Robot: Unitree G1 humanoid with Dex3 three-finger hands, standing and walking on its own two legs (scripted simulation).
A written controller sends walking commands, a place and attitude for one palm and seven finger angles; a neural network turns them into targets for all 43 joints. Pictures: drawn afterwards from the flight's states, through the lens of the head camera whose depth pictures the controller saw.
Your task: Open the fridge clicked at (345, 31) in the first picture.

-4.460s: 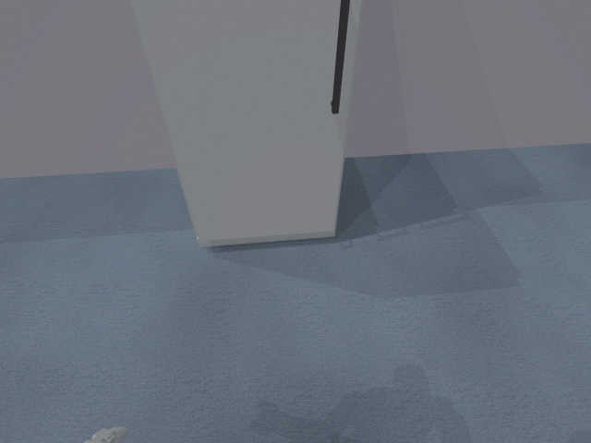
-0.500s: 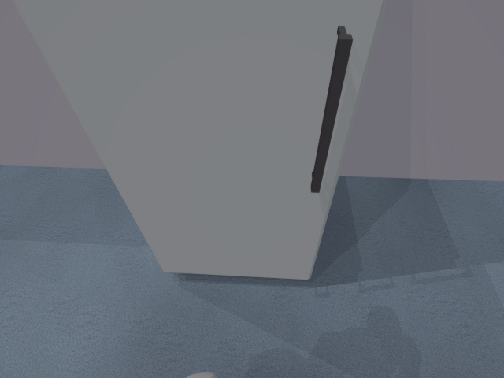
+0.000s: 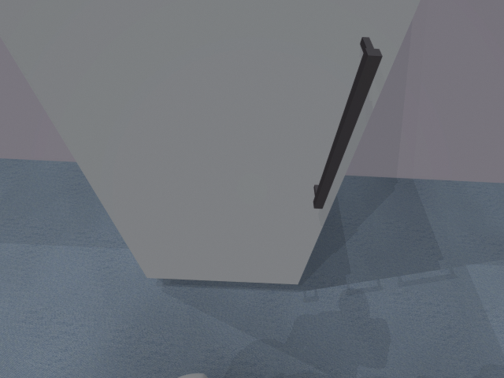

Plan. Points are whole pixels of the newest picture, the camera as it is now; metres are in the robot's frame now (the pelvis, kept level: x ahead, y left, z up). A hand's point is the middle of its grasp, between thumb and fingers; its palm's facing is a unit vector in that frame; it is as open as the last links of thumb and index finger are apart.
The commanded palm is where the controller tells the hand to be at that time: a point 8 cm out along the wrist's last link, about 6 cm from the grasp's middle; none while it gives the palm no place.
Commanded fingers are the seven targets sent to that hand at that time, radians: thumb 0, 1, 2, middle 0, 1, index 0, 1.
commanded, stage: come to a stop and stand still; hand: right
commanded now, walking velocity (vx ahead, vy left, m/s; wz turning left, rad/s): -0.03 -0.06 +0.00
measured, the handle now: (337, 140) +0.49 -0.12 +0.10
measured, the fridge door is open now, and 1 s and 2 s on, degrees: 0 0 0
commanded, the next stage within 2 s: look again from close up in 1.14 s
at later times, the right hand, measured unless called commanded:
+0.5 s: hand out of the picture -0.07 -0.27 -0.17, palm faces +0.02 +0.98 -0.21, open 7.4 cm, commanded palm none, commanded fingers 0.00 -0.90 -0.90 0.20 0.30 0.20 0.30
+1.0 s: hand out of the picture -0.13 -0.21 -0.17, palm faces +0.01 +0.99 -0.14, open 7.4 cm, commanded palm none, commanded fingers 0.00 -0.90 -0.90 0.20 0.30 0.20 0.30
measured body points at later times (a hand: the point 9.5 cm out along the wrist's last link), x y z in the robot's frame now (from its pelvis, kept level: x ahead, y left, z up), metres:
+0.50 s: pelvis -0.06 -0.08 +0.01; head -0.05 -0.09 +0.46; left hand -0.03 +0.15 -0.14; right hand -0.07 -0.32 -0.16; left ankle -0.12 +0.05 -0.71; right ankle -0.04 -0.14 -0.73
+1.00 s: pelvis -0.10 -0.07 +0.01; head -0.11 -0.07 +0.46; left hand -0.17 +0.14 -0.15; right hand -0.13 -0.27 -0.16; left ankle -0.13 +0.04 -0.73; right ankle -0.04 -0.14 -0.73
